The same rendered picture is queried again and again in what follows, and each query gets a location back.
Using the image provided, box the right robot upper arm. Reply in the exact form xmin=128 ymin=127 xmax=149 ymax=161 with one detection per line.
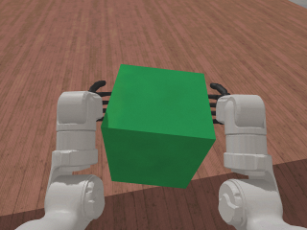
xmin=218 ymin=178 xmax=307 ymax=230

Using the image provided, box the carton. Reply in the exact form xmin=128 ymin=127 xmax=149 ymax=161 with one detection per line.
xmin=101 ymin=64 xmax=216 ymax=189

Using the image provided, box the robot right forearm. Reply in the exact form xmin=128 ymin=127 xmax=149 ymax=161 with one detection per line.
xmin=216 ymin=94 xmax=283 ymax=213

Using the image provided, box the robot left hand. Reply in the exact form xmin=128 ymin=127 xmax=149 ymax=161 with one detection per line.
xmin=88 ymin=80 xmax=112 ymax=122

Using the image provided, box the robot left forearm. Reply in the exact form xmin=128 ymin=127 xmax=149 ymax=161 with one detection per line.
xmin=44 ymin=91 xmax=104 ymax=212

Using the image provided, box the left robot upper arm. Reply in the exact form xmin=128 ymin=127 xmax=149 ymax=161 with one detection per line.
xmin=15 ymin=174 xmax=106 ymax=230

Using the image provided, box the robot right hand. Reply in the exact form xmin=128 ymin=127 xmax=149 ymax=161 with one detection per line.
xmin=208 ymin=82 xmax=230 ymax=125

